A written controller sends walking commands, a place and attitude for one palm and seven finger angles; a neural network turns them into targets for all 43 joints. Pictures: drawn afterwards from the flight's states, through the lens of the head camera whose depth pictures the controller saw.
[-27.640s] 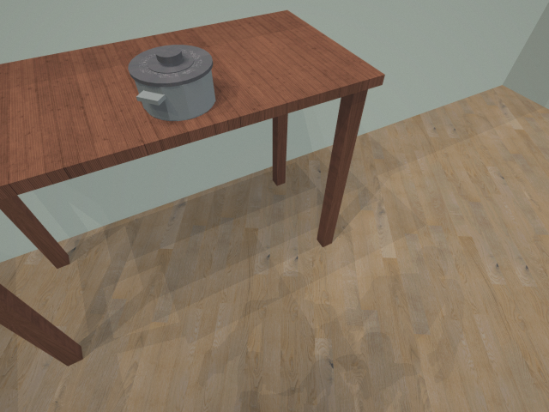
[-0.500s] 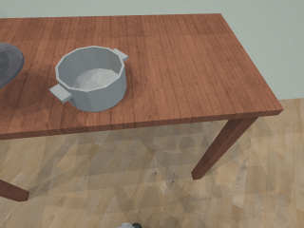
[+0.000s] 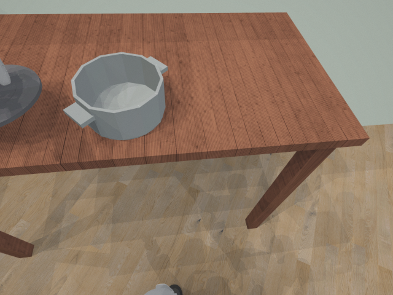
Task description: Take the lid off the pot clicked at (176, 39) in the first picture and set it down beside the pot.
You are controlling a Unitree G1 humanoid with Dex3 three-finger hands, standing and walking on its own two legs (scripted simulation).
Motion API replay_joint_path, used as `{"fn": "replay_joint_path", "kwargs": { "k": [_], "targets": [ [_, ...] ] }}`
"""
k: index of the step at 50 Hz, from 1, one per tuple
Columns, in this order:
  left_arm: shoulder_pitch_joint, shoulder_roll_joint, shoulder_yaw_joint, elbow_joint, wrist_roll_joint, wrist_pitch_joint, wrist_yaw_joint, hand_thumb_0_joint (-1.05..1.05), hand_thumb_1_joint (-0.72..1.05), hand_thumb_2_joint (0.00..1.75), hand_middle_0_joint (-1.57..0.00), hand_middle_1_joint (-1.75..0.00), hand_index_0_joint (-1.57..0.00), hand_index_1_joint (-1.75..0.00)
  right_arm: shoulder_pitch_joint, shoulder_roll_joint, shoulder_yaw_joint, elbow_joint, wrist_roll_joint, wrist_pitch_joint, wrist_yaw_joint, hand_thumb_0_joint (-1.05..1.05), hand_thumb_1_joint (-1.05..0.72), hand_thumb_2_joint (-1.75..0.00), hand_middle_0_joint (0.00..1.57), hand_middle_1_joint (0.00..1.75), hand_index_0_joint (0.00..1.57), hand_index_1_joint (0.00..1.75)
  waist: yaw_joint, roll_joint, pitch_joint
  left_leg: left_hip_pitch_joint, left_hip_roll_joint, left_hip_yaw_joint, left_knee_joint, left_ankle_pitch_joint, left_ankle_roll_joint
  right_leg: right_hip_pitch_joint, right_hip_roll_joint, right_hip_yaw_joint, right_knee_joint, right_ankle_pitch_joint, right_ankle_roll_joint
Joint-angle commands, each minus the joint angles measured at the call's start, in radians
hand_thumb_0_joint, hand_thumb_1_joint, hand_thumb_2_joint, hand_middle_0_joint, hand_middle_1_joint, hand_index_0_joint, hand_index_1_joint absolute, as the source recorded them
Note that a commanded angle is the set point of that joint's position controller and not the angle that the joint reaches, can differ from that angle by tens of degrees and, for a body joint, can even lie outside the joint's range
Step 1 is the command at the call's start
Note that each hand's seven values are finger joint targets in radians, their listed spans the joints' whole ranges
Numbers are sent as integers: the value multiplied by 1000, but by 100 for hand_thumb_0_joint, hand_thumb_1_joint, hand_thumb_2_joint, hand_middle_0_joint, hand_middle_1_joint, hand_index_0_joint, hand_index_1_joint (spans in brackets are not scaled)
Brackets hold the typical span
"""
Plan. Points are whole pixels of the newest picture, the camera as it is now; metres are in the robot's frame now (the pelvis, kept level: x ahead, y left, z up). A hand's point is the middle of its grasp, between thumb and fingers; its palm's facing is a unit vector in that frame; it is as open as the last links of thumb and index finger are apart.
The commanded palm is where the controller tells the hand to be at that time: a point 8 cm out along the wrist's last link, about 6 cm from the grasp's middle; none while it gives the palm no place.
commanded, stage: lower the lid onto the table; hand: left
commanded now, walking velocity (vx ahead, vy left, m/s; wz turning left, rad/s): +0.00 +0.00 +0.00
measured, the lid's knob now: out of the picture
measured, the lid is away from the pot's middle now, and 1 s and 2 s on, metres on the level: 0.24 0.24 0.24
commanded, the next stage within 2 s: open the fingers wide in 0.68 s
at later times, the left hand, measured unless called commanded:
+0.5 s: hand out of the picture +0.46 +0.36 +0.14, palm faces -0.42 -0.24 -0.88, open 7.4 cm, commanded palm +0.50 +0.37 +0.21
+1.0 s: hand out of the picture +0.44 +0.36 +0.12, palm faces -0.39 -0.16 -0.91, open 7.4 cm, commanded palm +0.47 +0.36 +0.19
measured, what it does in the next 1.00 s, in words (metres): stands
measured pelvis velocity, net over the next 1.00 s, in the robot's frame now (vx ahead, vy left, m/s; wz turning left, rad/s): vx -0.01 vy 0.00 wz -0.01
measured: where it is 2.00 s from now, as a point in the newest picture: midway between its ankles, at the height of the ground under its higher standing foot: outside the picture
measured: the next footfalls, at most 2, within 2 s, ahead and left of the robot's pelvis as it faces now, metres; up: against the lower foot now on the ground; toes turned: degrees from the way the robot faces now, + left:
none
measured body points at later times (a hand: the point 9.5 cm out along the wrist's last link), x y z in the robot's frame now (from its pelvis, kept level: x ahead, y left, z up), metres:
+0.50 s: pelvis +0.00 +0.00 -0.01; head +0.09 +0.02 +0.44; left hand +0.48 +0.37 +0.19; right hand +0.00 -0.29 -0.12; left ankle +0.06 +0.05 -0.72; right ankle -0.07 -0.14 -0.72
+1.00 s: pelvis -0.01 +0.00 -0.01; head +0.08 +0.02 +0.43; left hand +0.46 +0.37 +0.17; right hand +0.02 -0.28 -0.12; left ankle +0.06 +0.05 -0.72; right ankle -0.07 -0.14 -0.72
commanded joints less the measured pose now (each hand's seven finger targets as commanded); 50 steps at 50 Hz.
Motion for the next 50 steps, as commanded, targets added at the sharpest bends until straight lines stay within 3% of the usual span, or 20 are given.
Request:
{"fn": "replay_joint_path", "kwargs": {
  "k": [1,3,14,16,17,19,23,24,27,28,30,33,37,38,39,41,43,44,46,50],
  "targets": [
    [-530,294,36,-220,16,-6,52,0,57,102,-70,-104,-88,-112,105,-199,-68,-56,0,-19,-17,0,-90,-90,20,30,20,30,-8,170,-409,658,40,-155,-32,161,-31,-267,51,-20,-75,155,-55],
    [-524,245,1,-237,-2,-14,45,0,57,102,-70,-104,-88,-112,101,-197,-63,-54,4,-30,-20,0,-90,-90,20,30,20,30,-2,174,-398,678,52,-169,-43,163,-35,-288,52,-30,-67,142,-59],
    [-507,305,55,-223,12,-27,58,0,57,102,-70,-104,-88,-112,138,-204,-73,-37,-4,-34,-30,0,-90,-90,20,30,20,30,-11,183,-472,687,49,-158,10,234,-34,-304,61,-17,-46,172,-50],
    [-470,264,26,-163,8,-22,55,0,57,102,-70,-104,-88,-112,142,-202,-72,-35,-2,-32,-27,0,-90,-90,20,30,20,30,-19,142,-396,624,45,-153,3,157,-32,-316,58,-22,-49,156,-50],
    [-448,301,51,-147,11,-24,58,0,57,102,-70,-104,-88,-112,144,-203,-69,-37,-3,-30,-28,0,-90,-90,20,30,20,30,-16,128,-383,592,41,-145,5,138,-31,-294,57,-20,-47,158,-51],
    [-482,369,95,-220,20,-36,63,0,57,102,-70,-104,-88,-112,137,-207,-67,-44,-4,-25,-31,0,-90,-90,20,30,20,30,-2,174,-466,632,42,-136,26,254,-33,-266,61,-14,-30,206,-52],
    [-442,344,86,-256,8,-54,57,0,57,102,-70,-104,-88,-112,134,-198,-63,-64,2,-26,-29,0,-90,-90,20,30,20,30,7,194,-475,669,47,-139,47,363,-36,-286,68,-26,-17,228,-54],
    [-425,383,121,-211,20,-49,64,0,57,102,-70,-104,-88,-112,143,-203,-69,-56,-3,-18,-30,0,-90,-90,20,30,20,30,0,187,-474,652,44,-137,57,336,-35,-289,68,-17,-20,215,-48],
    [-410,325,71,-164,10,-43,59,0,57,102,-70,-104,-88,-112,149,-203,-70,-52,2,-14,-29,0,-90,-90,20,30,20,30,-21,140,-401,584,42,-127,44,211,-27,-304,64,-20,-28,193,-46],
    [-401,342,84,-212,1,-56,59,0,57,102,-70,-104,-88,-112,140,-202,-61,-63,4,-17,-31,0,-90,-90,20,30,20,30,0,149,-430,604,44,-130,45,272,-29,-289,66,-26,-14,205,-52],
    [-433,362,92,-213,15,-53,66,0,57,102,-70,-104,-88,-112,145,-204,-67,-59,2,-11,-32,0,-90,-90,20,30,20,30,-12,199,-438,613,43,-135,53,253,-30,-311,65,-18,-18,196,-51],
    [-405,320,71,-229,-4,-63,60,0,57,102,-70,-104,-88,-112,143,-198,-63,-59,4,-20,-36,0,-90,-90,20,30,20,30,-8,172,-449,635,50,-138,59,295,-27,-320,69,-26,-8,203,-51],
    [-367,356,88,-139,5,-59,67,0,57,102,-70,-104,-88,-112,154,-205,-62,-51,3,-12,-39,0,-90,-90,20,30,20,30,-25,126,-391,537,39,-125,59,163,-25,-311,64,-19,-11,181,-47],
    [-380,328,65,-186,-2,-68,64,0,57,102,-70,-104,-88,-112,147,-203,-58,-53,5,-17,-40,0,-90,-90,20,30,20,30,-14,168,-416,573,44,-124,58,221,-27,-319,66,-24,1,189,-52],
    [-231,293,109,-257,-9,-64,70,0,57,102,-70,-104,-88,-112,134,-185,-80,-101,3,-4,-20,0,-90,-90,20,30,20,30,35,210,-469,627,41,-147,60,313,-38,-314,64,-32,9,181,-59],
    [-205,296,142,-399,13,-129,97,0,54,100,-68,-104,-85,-111,122,-180,-87,-99,-12,26,-21,0,-90,-90,20,30,20,30,30,257,-484,712,63,-170,84,447,-55,-392,74,-32,11,167,-64],
    [-175,302,167,-389,-4,-151,98,0,51,97,-66,-103,-82,-110,115,-177,-81,-103,-5,35,-24,0,-90,-90,20,30,20,30,25,169,-432,661,63,-161,73,386,-38,-377,74,-37,6,151,-60],
    [-209,366,215,-402,-9,-150,101,0,50,96,-65,-103,-80,-109,106,-188,-88,-103,-6,50,-25,0,-90,-90,20,30,20,30,23,158,-441,630,57,-153,66,293,-31,-354,68,-24,-5,136,-53],
    [-234,380,218,-401,-23,-156,98,0,47,94,-63,-102,-78,-108,106,-189,-88,-106,-1,58,-31,0,-90,-90,20,30,20,30,14,127,-434,594,43,-147,56,227,-23,-324,65,-26,-9,148,-55],
    [-251,357,186,-376,-4,-162,107,0,41,91,-60,-100,-73,-105,100,-185,-84,-91,2,57,-35,0,-90,-90,20,30,20,30,10,181,-419,625,53,-173,42,157,-34,-386,66,-31,-5,86,-61]
  ]
}}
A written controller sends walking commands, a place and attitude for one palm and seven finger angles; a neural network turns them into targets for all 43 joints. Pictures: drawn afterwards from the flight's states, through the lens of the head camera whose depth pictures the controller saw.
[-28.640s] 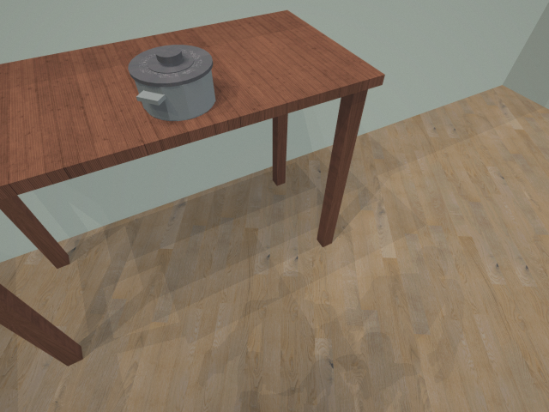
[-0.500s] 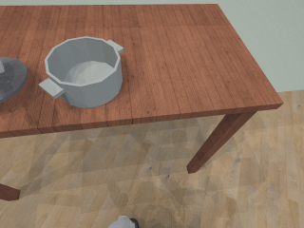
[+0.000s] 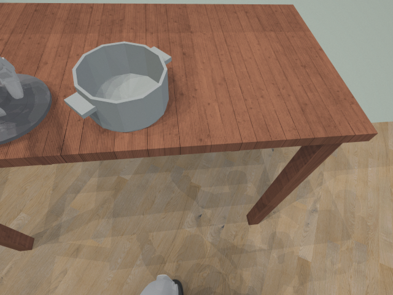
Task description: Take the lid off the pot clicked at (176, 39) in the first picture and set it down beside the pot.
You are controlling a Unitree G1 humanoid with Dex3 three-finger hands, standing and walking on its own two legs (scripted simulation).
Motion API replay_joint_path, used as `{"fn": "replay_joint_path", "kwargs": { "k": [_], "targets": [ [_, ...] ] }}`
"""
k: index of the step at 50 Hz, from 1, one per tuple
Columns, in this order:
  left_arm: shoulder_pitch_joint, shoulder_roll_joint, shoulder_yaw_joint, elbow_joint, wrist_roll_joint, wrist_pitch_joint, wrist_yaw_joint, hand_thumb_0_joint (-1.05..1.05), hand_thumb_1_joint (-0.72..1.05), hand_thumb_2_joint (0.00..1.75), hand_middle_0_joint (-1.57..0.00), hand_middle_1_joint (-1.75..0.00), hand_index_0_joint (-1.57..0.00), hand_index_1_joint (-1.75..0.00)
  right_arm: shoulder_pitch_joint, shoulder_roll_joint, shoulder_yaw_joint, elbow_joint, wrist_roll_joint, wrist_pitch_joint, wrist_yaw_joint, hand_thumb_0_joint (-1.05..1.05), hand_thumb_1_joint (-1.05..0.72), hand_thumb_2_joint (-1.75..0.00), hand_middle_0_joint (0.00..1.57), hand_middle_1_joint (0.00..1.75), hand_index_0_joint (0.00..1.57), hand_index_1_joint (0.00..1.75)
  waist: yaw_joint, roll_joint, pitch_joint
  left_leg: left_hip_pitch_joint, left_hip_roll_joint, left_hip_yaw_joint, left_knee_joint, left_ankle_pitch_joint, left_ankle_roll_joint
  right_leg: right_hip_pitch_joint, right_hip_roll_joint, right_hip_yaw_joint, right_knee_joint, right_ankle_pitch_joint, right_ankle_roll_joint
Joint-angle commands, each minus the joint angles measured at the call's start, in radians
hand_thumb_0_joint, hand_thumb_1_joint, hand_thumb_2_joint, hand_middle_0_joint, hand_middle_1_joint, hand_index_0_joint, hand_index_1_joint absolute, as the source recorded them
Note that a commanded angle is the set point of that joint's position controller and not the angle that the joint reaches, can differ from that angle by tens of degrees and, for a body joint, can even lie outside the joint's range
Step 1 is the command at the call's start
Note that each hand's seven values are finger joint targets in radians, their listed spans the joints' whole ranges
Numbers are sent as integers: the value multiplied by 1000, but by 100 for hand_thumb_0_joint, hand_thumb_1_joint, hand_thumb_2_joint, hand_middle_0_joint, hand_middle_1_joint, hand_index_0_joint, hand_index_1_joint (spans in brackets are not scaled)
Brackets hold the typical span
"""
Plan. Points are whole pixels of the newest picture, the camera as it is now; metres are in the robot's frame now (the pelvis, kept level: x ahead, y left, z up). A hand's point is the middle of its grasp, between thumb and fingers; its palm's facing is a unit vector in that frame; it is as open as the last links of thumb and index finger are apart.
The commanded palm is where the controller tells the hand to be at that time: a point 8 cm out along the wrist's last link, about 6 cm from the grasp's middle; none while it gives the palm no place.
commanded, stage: open the fingers wide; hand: left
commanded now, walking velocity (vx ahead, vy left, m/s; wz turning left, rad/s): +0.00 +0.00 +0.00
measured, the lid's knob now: out of the picture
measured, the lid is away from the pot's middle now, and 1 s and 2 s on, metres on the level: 0.24 0.24 0.24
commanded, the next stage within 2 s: raise the empty hand in 0.88 s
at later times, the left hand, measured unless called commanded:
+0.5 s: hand out of the picture +0.44 +0.36 +0.14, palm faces -0.38 -0.12 -0.92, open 9.0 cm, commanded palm +0.47 +0.36 +0.20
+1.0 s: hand out of the picture +0.44 +0.37 +0.14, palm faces -0.37 -0.12 -0.92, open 11.0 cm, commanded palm +0.47 +0.36 +0.21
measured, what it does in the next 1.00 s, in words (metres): stands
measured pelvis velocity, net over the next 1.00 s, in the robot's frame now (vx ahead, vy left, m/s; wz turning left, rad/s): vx -0.01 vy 0.01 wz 0.00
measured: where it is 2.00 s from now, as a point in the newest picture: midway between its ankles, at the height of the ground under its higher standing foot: outside the picture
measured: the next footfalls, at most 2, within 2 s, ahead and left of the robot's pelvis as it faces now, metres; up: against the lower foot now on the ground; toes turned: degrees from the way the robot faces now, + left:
none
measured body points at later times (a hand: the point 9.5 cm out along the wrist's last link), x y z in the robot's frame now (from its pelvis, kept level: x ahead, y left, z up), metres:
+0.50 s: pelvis -0.01 +0.01 +0.00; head +0.06 +0.03 +0.44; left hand +0.45 +0.36 +0.19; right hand +0.01 -0.28 -0.11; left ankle +0.07 +0.05 -0.71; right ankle -0.06 -0.14 -0.71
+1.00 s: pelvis -0.01 +0.01 +0.00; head +0.07 +0.03 +0.44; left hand +0.46 +0.37 +0.19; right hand +0.02 -0.27 -0.11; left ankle +0.07 +0.05 -0.71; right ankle -0.06 -0.14 -0.71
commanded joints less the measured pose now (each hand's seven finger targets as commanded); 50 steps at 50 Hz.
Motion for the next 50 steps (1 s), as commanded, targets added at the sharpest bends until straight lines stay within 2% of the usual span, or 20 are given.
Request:
{"fn": "replay_joint_path", "kwargs": {
  "k": [1,4,8,9,12,14,18,19,27,28,29,36,39,42,43,46,47,48,49,50],
  "targets": [
    [-505,332,44,-209,8,-5,45,0,40,90,-59,-99,-71,-104,96,-197,-70,-54,1,-16,-15,0,-90,-90,20,30,20,30,-9,170,-404,723,36,-171,-70,185,-38,-302,47,-28,-96,118,-63],
    [-522,279,6,-245,6,-11,47,0,35,89,-57,-97,-68,-102,87,-193,-71,-52,-2,-19,-12,0,-90,-90,20,30,20,30,-7,211,-419,783,46,-192,-69,196,-47,-342,47,-25,-86,96,-64],
    [-525,271,4,-221,-32,-10,35,0,28,87,-54,-94,-63,-98,79,-195,-62,-51,1,-29,-19,0,-90,-90,20,30,20,30,-13,137,-388,719,32,-175,-81,105,-33,-293,43,-23,-96,104,-65],
    [-566,323,36,-238,-25,-8,42,0,27,86,-53,-93,-62,-97,84,-202,-67,-45,-2,-28,-22,0,-90,-90,20,30,20,30,-15,138,-429,721,36,-179,-84,72,-34,-285,39,-15,-97,97,-61],
    [-577,264,-21,-192,-14,3,47,0,22,85,-51,-91,-59,-94,85,-199,-63,-38,2,-39,-25,0,-90,-90,20,30,20,30,-29,115,-364,674,33,-186,-102,-15,-33,-309,36,-19,-105,72,-61],
    [-579,264,-21,-208,-5,1,56,0,18,84,-50,-89,-57,-92,80,-200,-61,-35,-1,-46,-27,0,-90,-90,20,30,20,30,-17,166,-388,712,39,-194,-102,9,-41,-327,37,-16,-88,72,-65],
    [-541,229,-42,-176,-11,4,52,0,11,82,-47,-86,-52,-88,82,-195,-55,-38,-2,-55,-23,0,-90,-90,20,30,20,30,-8,147,-363,688,31,-184,-100,29,-41,-307,39,-23,-82,79,-70],
    [-542,273,-6,-155,-1,9,57,0,10,82,-47,-85,-51,-86,93,-200,-60,-36,-5,-49,-23,0,-90,-90,20,30,20,30,-9,135,-377,685,35,-194,-101,11,-44,-306,37,-19,-82,71,-67],
    [-552,269,-22,-137,9,16,53,0,-5,80,-43,-75,-44,-76,113,-203,-66,-35,-4,-47,-22,0,-90,-90,20,30,20,30,-17,113,-367,663,30,-184,-101,14,-41,-301,39,-19,-91,80,-67],
    [-550,268,-17,-182,0,6,50,0,-7,80,-42,-74,-43,-74,106,-200,-62,-41,-4,-52,-22,0,-90,-90,20,30,20,30,-2,128,-404,698,31,-180,-94,82,-41,-283,42,-23,-78,102,-69],
    [-554,316,25,-184,11,6,54,0,-9,80,-42,-73,-42,-73,111,-203,-68,-41,-7,-46,-23,0,-90,-90,20,30,20,30,-1,146,-424,716,34,-185,-88,104,-45,-288,42,-17,-79,107,-68],
    [-494,284,0,-118,13,12,49,0,-10,82,-43,-71,-43,-71,126,-200,-70,-47,-3,-34,-14,0,-90,-90,20,30,20,30,-11,94,-362,663,25,-169,-87,107,-38,-286,47,-23,-95,113,-64],
    [-535,291,8,-206,15,3,50,0,-10,83,-43,-70,-43,-70,117,-200,-75,-52,-5,-30,-11,0,-90,-90,20,30,20,30,0,185,-418,759,39,-192,-84,189,-51,-317,48,-21,-79,109,-68],
    [-518,299,31,-230,6,-5,50,0,-10,83,-44,-70,-44,-70,116,-196,-79,-61,-6,-25,-10,0,-90,-90,20,30,20,30,0,186,-437,785,38,-206,-78,233,-54,-322,50,-21,-87,119,-69],
    [-499,256,6,-226,-9,-8,45,0,-10,83,-44,-69,-44,-69,113,-191,-74,-60,-4,-30,-11,0,-90,-90,20,30,20,30,2,167,-434,796,37,-200,-74,267,-51,-320,52,-24,-80,127,-68],
    [-488,276,11,-141,-7,12,47,0,-10,84,-44,-69,-44,-69,121,-200,-75,-54,-1,-22,-9,0,-90,-90,20,30,20,30,-12,78,-368,685,26,-183,-92,117,-37,-296,46,-21,-100,111,-63],
    [-510,293,20,-171,-4,13,51,0,-11,84,-44,-68,-44,-68,117,-203,-77,-56,-1,-22,-8,0,-90,-90,20,30,20,30,-8,98,-373,689,27,-184,-98,110,-38,-289,44,-22,-101,109,-66],
    [-520,246,-17,-210,-3,6,50,0,-11,84,-44,-68,-44,-68,105,-197,-72,-60,-1,-27,-8,0,-90,-90,20,30,20,30,-1,133,-397,740,31,-184,-91,184,-42,-300,46,-26,-84,120,-69],
    [-513,310,37,-209,12,6,60,0,-11,85,-44,-68,-44,-68,112,-200,-77,-59,-6,-23,-7,0,-90,-90,20,30,20,30,7,145,-430,758,36,-197,-88,184,-48,-303,46,-19,-83,110,-66],
    [-530,285,11,-220,18,5,60,0,-11,85,-44,-68,-44,-68,108,-195,-74,-63,-4,-22,-9,0,-90,-90,20,30,20,30,0,170,-428,773,37,-209,-88,206,-54,-322,47,-22,-81,111,-70]
  ]
}}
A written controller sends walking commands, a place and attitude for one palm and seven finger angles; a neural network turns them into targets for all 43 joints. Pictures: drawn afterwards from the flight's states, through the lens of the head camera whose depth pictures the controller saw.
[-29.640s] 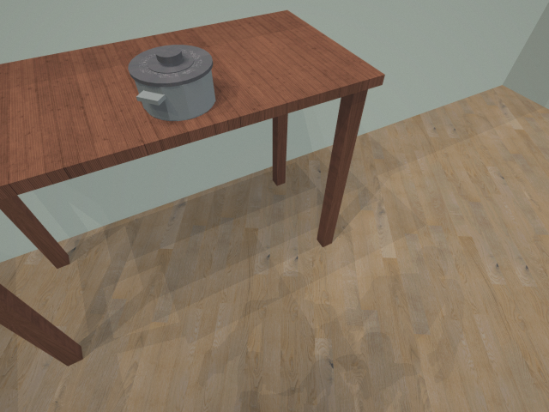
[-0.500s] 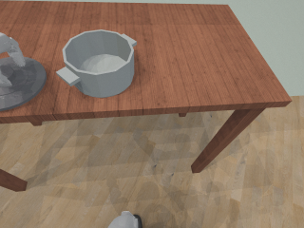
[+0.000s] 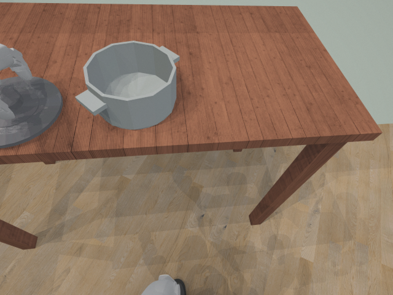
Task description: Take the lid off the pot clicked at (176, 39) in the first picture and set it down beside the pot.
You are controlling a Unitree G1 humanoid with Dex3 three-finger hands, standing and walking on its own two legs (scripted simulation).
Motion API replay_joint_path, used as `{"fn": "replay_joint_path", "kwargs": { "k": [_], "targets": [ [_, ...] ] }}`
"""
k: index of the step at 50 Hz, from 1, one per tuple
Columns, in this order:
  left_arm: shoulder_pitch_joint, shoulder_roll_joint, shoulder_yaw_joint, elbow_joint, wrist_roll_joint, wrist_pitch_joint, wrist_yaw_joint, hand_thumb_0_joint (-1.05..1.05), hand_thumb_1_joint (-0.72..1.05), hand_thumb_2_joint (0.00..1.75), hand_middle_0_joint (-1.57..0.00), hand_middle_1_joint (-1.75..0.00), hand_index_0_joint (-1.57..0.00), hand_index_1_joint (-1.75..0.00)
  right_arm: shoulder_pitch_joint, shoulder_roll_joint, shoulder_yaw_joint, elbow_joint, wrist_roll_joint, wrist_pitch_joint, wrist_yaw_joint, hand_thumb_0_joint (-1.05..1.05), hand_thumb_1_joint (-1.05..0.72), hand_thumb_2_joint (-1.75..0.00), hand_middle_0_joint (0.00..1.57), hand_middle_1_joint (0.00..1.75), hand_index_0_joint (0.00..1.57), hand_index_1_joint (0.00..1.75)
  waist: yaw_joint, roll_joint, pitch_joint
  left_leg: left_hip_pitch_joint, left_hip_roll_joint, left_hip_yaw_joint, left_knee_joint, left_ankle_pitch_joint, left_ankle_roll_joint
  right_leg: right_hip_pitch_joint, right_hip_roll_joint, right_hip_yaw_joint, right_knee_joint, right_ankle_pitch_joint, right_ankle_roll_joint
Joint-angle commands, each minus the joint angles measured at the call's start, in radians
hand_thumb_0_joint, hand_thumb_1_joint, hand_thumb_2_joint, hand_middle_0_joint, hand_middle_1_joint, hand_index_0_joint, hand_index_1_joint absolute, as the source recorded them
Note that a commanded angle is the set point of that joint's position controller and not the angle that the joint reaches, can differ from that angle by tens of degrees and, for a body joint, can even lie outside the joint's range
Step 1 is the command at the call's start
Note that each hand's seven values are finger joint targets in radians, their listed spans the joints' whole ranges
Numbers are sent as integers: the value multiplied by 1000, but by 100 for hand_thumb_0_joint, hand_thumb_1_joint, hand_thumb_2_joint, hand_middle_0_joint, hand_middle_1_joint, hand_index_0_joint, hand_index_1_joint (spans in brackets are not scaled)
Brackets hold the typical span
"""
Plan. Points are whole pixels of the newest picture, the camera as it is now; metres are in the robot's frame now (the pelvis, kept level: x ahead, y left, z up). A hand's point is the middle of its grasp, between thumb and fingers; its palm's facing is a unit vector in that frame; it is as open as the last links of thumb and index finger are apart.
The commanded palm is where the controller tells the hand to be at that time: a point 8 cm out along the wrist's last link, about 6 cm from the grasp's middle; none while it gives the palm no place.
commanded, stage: raise the empty hand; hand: left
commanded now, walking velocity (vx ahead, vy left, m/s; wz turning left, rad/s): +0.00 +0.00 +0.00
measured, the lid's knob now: (5, 101) +0.46 +0.37 +0.11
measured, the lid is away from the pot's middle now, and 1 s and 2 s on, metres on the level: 0.24 0.24 0.24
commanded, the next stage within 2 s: draw the hand back to the body in 1.28 s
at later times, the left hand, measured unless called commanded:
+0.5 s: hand out of the picture +0.45 +0.36 +0.19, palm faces -0.31 -0.12 -0.94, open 11.0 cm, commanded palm +0.47 +0.35 +0.26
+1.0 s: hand out of the picture +0.45 +0.36 +0.25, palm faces -0.24 -0.11 -0.96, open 11.0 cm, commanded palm +0.47 +0.35 +0.31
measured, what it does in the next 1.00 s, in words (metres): stands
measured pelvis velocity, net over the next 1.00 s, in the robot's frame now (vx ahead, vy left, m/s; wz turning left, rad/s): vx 0.00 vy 0.01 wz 0.02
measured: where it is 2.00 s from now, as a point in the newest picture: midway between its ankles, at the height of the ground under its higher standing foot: outside the picture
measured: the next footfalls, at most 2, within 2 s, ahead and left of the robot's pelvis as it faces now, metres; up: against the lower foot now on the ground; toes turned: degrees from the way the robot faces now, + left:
none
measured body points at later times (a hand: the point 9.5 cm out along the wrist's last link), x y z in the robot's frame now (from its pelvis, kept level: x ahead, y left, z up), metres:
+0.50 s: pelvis +0.00 +0.01 +0.00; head +0.06 +0.03 +0.45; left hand +0.46 +0.36 +0.24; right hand +0.04 -0.28 -0.11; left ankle +0.08 +0.03 -0.71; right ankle -0.05 -0.15 -0.71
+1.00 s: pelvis +0.00 +0.01 +0.01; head +0.05 +0.02 +0.46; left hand +0.46 +0.36 +0.30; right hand +0.04 -0.27 -0.11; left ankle +0.08 +0.03 -0.71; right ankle -0.05 -0.15 -0.71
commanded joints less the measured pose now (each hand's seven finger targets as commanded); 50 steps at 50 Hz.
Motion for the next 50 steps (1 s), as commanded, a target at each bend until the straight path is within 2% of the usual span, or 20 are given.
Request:
{"fn": "replay_joint_path", "kwargs": {
  "k": [1,3,4,7,8,10,12,13,14,18,21,25,30,33,34,39,40,43,46,50],
  "targets": [
    [-499,311,71,-247,5,-1,41,0,-11,85,-44,-68,-44,-68,96,-193,-70,-66,-3,-17,-13,0,-90,-90,20,30,20,30,-5,163,-434,773,49,-214,-79,169,-66,-307,59,-28,-98,104,-61],
    [-512,302,65,-279,-14,-4,34,0,-11,85,-44,-68,-44,-68,83,-192,-64,-71,-1,-24,-16,0,-90,-90,20,30,20,30,1,179,-453,794,49,-209,-77,205,-64,-287,58,-28,-96,116,-63],
    [-494,352,113,-251,-10,2,36,0,-11,85,-44,-68,-44,-68,89,-193,-69,-68,-2,-21,-17,0,-90,-90,20,30,20,30,0,158,-457,793,51,-214,-75,194,-63,-283,57,-24,-101,113,-59],
    [-508,296,56,-194,-15,25,23,0,-11,85,-44,-68,-44,-68,85,-195,-65,-64,4,-22,-17,0,-90,-90,20,30,20,30,-19,109,-372,722,43,-205,-96,99,-56,-280,54,-29,-123,101,-59],
    [-513,249,14,-220,-21,25,18,0,-11,85,-44,-68,-44,-68,73,-193,-59,-64,5,-28,-16,0,-90,-90,20,30,20,30,-9,137,-381,756,49,-211,-101,116,-62,-292,54,-31,-105,92,-60],
    [-513,261,14,-167,-3,39,20,0,-11,85,-44,-68,-44,-68,82,-194,-59,-60,2,-28,-14,0,-90,-90,20,30,20,30,-14,136,-340,728,48,-222,-112,34,-65,-310,52,-29,-109,65,-61],
    [-544,233,-11,-196,-9,46,9,0,-11,85,-44,-68,-44,-68,78,-193,-61,-64,3,-31,-13,0,-90,-90,20,30,20,30,-15,131,-346,731,47,-228,-121,24,-66,-299,49,-27,-113,70,-62],
    [-552,215,-25,-235,-21,39,2,0,-11,85,-44,-68,-44,-68,66,-192,-56,-66,2,-37,-12,0,-90,-90,20,30,20,30,-3,168,-370,773,50,-227,-117,74,-71,-296,50,-31,-98,76,-65],
    [-566,276,25,-252,-10,40,5,0,-11,85,-44,-68,-44,-68,70,-194,-61,-65,-1,-35,-11,0,-90,-90,20,30,20,30,1,168,-413,794,55,-239,-112,82,-74,-294,50,-23,-97,75,-61],
    [-580,251,3,-252,-30,43,-11,0,-11,85,-44,-68,-44,-68,61,-193,-54,-67,3,-42,-14,0,-90,-90,20,30,20,30,-1,138,-400,779,48,-230,-117,92,-68,-264,48,-27,-104,93,-63],
    [-577,280,19,-172,-15,59,-13,0,-11,85,-44,-68,-44,-68,75,-194,-55,-59,0,-41,-14,0,-90,-90,20,30,20,30,-11,74,-354,709,40,-224,-130,2,-60,-252,45,-26,-124,77,-59],
    [-620,280,12,-225,6,64,-12,0,-11,85,-44,-68,-44,-68,62,-191,-57,-66,0,-43,-9,0,-90,-90,20,30,20,30,0,151,-392,775,48,-237,-131,87,-74,-262,46,-26,-113,89,-64],
    [-605,265,-2,-163,1,83,-22,0,-11,85,-44,-68,-44,-68,62,-189,-52,-70,2,-38,-2,0,-90,-90,20,30,20,30,-3,95,-338,721,41,-230,-145,37,-66,-236,43,-27,-128,78,-63],
    [-662,192,-60,-247,-10,91,-30,0,-11,85,-44,-68,-44,-68,51,-187,-54,-75,3,-47,2,0,-90,-90,20,30,20,30,6,153,-371,814,55,-259,-157,98,-84,-266,43,-29,-110,76,-64],
    [-696,217,-40,-263,-1,97,-28,0,-11,85,-44,-68,-44,-68,54,-190,-60,-66,-1,-47,3,0,-90,-90,20,30,20,30,4,167,-411,841,63,-274,-158,86,-87,-281,43,-20,-113,66,-59],
    [-682,253,-14,-182,2,115,-33,0,-11,85,-44,-68,-44,-68,60,-190,-53,-56,-2,-52,-1,0,-90,-90,20,30,20,30,0,80,-369,759,45,-252,-174,-6,-71,-229,36,-15,-138,69,-58],
    [-707,266,-12,-194,7,116,-32,0,-11,85,-44,-68,-44,-68,61,-192,-54,-56,-2,-52,-1,0,-90,-90,20,30,20,30,0,84,-376,758,43,-250,-176,3,-70,-218,36,-18,-137,77,-61],
    [-720,184,-78,-190,0,132,-39,0,-11,85,-44,-68,-44,-68,52,-188,-51,-57,3,-61,1,0,-90,-90,20,30,20,30,2,99,-355,791,54,-263,-187,17,-83,-243,32,-21,-128,74,-60],
    [-733,234,-52,-140,21,145,-34,0,-11,85,-44,-68,-44,-68,56,-188,-48,-54,-1,-61,0,0,-90,-90,20,30,20,30,-2,79,-334,734,43,-253,-199,-65,-74,-221,30,-14,-146,59,-59],
    [-772,229,-63,-149,33,154,-36,0,-11,85,-44,-68,-44,-68,51,-187,-46,-51,-3,-69,-1,0,-90,-90,20,30,20,30,-1,111,-352,769,47,-253,-196,-15,-78,-221,31,-13,-146,76,-60]
  ]
}}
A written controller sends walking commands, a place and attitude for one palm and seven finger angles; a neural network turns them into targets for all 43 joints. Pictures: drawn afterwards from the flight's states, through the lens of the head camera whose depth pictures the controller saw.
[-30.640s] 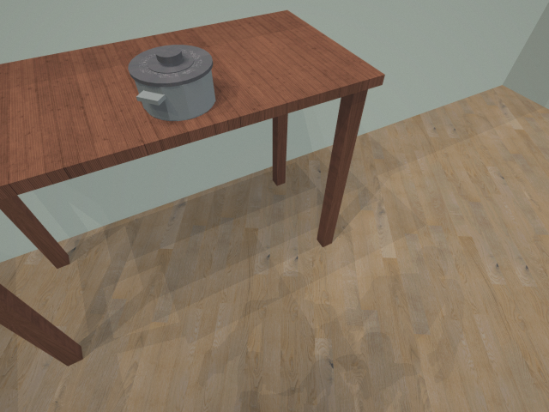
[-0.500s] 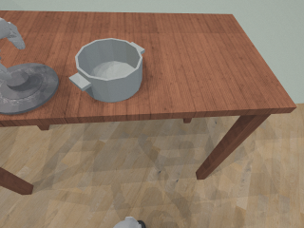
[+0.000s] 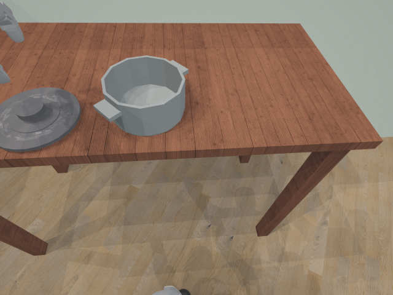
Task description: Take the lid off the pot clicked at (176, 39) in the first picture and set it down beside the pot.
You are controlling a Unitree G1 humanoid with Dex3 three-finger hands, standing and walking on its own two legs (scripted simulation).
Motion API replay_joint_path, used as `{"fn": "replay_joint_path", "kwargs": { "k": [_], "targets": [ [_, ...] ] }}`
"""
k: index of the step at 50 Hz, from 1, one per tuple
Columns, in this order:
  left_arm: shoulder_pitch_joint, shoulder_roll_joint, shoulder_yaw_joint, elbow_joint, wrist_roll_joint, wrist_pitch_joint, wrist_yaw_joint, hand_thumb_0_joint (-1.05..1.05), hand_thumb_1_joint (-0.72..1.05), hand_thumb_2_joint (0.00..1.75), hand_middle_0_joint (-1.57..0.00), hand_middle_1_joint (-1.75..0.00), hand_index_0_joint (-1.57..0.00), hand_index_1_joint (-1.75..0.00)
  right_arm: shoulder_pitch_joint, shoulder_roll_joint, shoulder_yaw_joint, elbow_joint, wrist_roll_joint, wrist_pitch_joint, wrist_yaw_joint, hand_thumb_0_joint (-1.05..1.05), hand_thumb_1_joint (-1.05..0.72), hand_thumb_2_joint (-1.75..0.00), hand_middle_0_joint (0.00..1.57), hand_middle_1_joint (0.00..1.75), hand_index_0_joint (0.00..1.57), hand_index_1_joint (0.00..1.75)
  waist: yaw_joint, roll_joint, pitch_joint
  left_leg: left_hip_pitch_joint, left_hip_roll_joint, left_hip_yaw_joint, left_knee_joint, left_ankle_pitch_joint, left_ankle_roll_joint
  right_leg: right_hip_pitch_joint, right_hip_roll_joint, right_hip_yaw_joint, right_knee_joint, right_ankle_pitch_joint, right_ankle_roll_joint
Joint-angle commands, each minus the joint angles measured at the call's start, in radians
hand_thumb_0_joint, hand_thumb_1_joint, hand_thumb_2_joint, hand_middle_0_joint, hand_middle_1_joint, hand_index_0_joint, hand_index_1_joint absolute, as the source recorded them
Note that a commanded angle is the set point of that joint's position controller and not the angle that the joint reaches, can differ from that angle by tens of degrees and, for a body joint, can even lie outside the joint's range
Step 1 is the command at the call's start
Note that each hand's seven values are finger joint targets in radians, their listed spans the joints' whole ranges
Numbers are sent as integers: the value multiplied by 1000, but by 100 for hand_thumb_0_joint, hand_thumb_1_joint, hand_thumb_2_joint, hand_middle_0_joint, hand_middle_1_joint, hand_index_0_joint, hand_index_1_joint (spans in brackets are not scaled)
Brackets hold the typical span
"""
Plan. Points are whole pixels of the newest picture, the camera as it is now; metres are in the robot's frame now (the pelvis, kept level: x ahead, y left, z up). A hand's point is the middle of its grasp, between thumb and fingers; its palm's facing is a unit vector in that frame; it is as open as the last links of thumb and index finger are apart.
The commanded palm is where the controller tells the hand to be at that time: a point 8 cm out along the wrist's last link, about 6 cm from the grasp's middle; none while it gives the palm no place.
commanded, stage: raise the empty hand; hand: left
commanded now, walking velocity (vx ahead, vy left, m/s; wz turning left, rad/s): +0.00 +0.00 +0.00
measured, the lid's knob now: (30, 109) +0.47 +0.35 +0.10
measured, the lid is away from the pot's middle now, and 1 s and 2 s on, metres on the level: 0.24 0.24 0.24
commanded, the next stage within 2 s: draw the hand back to the body in 0.28 s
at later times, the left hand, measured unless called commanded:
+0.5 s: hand out of the picture +0.47 +0.34 +0.26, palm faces -0.21 -0.11 -0.97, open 11.0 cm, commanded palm +0.46 +0.33 +0.32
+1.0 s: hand (8, 40) +0.43 +0.28 +0.27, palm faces +0.30 -0.67 -0.68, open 11.0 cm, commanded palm +0.38 +0.31 +0.31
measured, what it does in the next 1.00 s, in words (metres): stands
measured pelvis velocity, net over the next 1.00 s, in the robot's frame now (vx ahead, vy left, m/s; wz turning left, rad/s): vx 0.01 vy -0.04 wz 0.00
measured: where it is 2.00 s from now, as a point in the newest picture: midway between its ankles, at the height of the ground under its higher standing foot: outside the picture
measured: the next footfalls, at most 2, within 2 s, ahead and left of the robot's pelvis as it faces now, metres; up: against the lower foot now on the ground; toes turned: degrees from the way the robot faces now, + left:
none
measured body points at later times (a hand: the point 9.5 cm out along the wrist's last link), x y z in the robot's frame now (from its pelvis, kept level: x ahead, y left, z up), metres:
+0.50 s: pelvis +0.01 -0.02 +0.01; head +0.08 -0.01 +0.45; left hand +0.48 +0.34 +0.31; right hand +0.05 -0.30 -0.11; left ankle +0.08 +0.03 -0.72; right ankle -0.05 -0.16 -0.72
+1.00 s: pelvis +0.01 -0.04 +0.02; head +0.04 -0.04 +0.47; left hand +0.41 +0.31 +0.31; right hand +0.14 -0.28 -0.09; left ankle +0.08 +0.03 -0.72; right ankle -0.05 -0.16 -0.72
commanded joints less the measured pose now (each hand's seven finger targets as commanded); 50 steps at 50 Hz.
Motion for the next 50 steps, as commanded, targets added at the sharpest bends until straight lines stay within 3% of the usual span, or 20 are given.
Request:
{"fn": "replay_joint_path", "kwargs": {
  "k": [1,3,9,12,13,16,18,19,23,27,30,36,38,42,43,44,45,46,48,50],
  "targets": [
    [-553,229,42,-193,18,15,34,0,-11,85,-44,-68,-44,-68,63,-188,-63,-65,1,-27,-12,0,-90,-90,20,30,20,30,-14,113,-354,667,82,-261,-116,-59,-89,-312,54,-24,-96,57,-49],
    [-545,204,24,-197,7,18,27,0,-11,85,-44,-68,-44,-68,67,-186,-62,-68,0,-35,-13,0,-90,-90,20,30,20,30,-11,108,-357,686,83,-255,-115,-21,-90,-301,53,-28,-95,69,-50],
    [-575,258,59,-189,30,36,23,0,-11,85,-44,-68,-44,-68,68,-187,-65,-59,-3,-36,-12,0,-90,-90,20,30,20,30,-10,116,-390,710,81,-245,-109,58,-89,-279,57,-25,-116,91,-46],
    [-511,206,12,-99,27,49,17,0,-11,85,-44,-68,-44,-68,69,-185,-60,-57,5,-29,-7,0,-90,-90,20,30,20,30,-23,42,-303,625,73,-219,-121,-18,-75,-263,52,-32,-133,82,-45],
    [-499,186,0,-126,17,43,13,0,-11,85,-44,-68,-44,-68,71,-184,-60,-60,5,-32,-5,0,-90,-90,20,30,20,30,-15,61,-316,648,73,-205,-118,50,-78,-247,52,-37,-128,105,-49],
    [-537,255,39,-156,36,45,18,0,-11,85,-44,-68,-44,-68,68,-188,-63,-60,3,-22,-3,0,-90,-90,20,30,20,30,-19,61,-337,642,67,-194,-110,68,-69,-229,56,-31,-143,119,-46],
    [-571,223,13,-218,23,36,12,0,-11,85,-44,-68,-44,-68,67,-185,-64,-69,3,-26,-5,0,-90,-90,20,30,20,30,-17,109,-367,696,71,-193,-101,168,-71,-229,59,-38,-139,146,-51],
    [-585,280,56,-220,35,38,16,0,-11,85,-44,-68,-44,-68,67,-189,-67,-63,0,-22,-3,0,-90,-90,20,30,20,30,-18,118,-391,712,73,-198,-100,160,-69,-228,62,-31,-148,137,-45],
    [-451,325,120,-246,22,12,14,0,-11,85,-44,-68,-44,-68,57,-177,-69,-95,3,-11,1,0,-90,-90,20,30,20,30,3,113,-418,709,61,-163,-73,318,-66,-164,62,-38,-143,187,-52],
    [-342,351,151,-226,17,16,13,0,-11,85,-44,-68,-44,-68,24,-173,-72,-119,8,26,15,0,-90,-90,20,30,20,30,7,55,-360,627,45,-124,-66,278,-51,-127,62,-36,-145,203,-45],
    [-376,335,146,-367,4,18,14,0,-11,85,-44,-68,-44,-68,-3,-166,-80,-141,8,42,23,0,-90,-90,20,30,20,30,5,138,-408,710,54,-138,-54,364,-48,-155,62,-34,-145,205,-48],
    [-224,429,267,-473,-37,23,9,0,-11,85,-44,-68,-44,-68,-57,-159,-79,-174,19,60,27,0,-90,-90,20,30,20,30,20,107,-423,688,48,-125,-55,386,-37,-89,60,-30,-150,238,-46],
    [-148,343,213,-464,-60,30,0,0,-11,85,-44,-68,-44,-68,-71,-155,-78,-185,23,62,31,0,-90,-90,20,30,20,30,14,92,-366,671,48,-117,-60,384,-37,-96,59,-38,-155,238,-49],
    [-77,394,268,-553,-74,45,3,0,-11,85,-44,-68,-44,-68,-121,-151,-71,-203,28,73,36,0,-90,-90,20,30,20,30,32,84,-357,642,42,-116,-73,330,-34,-58,54,-32,-159,235,-46],
    [-65,338,226,-571,-84,48,0,0,-11,85,-44,-68,-44,-68,-134,-148,-70,-211,27,71,35,0,-90,-90,20,30,20,30,23,95,-339,656,44,-109,-69,352,-32,-70,52,-33,-162,242,-50],
    [-174,187,481,-700,-695,-55,200,0,-11,85,-44,-68,-44,-68,-4,-108,-71,-288,14,-3,39,0,-90,-90,20,30,20,30,22,121,-308,799,120,-155,-130,122,-60,-145,39,-28,-203,157,-69],
    [-55,127,402,-656,-742,-89,302,0,-11,85,-44,-68,-44,-68,-61,-123,-41,-259,4,-29,23,0,-90,-90,20,30,20,30,25,125,-282,841,152,-226,-188,-5,-74,-136,35,-8,-213,92,-72],
    [35,79,397,-640,-768,-92,361,0,-11,85,-44,-68,-44,-68,-81,-117,-36,-255,2,-37,12,0,-90,-90,20,30,20,30,29,81,-232,805,159,-254,-238,-99,-83,-120,40,-11,-224,65,-73],
    [105,134,516,-672,-920,-109,444,0,-11,85,-44,-68,-44,-68,-88,-148,-38,-248,-4,-58,-7,0,-90,-90,20,30,20,30,35,-29,-220,728,146,-209,-260,-153,-74,-25,38,4,-260,98,-65],
    [116,188,592,-745,-963,-127,508,0,-8,85,-44,-67,-44,-67,-101,-149,-38,-229,-11,-77,-12,0,-90,-90,20,30,20,30,48,-21,-249,714,138,-164,-256,-68,-81,65,30,17,-283,164,-60]
  ]
}}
